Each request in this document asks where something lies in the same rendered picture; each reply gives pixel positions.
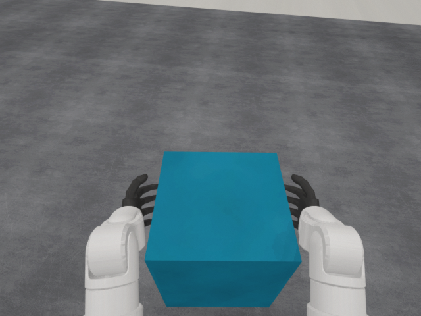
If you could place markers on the left robot forearm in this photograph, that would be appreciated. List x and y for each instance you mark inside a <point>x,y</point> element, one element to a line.
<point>112,265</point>

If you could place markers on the left robot hand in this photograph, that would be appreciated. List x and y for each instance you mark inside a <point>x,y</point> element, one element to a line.
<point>133,194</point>

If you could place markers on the right robot hand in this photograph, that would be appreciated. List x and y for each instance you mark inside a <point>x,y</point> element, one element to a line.
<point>306,195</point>

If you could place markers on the carton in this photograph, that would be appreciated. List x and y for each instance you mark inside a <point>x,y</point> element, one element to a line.
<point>221,233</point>

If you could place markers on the right robot forearm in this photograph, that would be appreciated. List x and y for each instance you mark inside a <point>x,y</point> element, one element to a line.
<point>336,264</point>

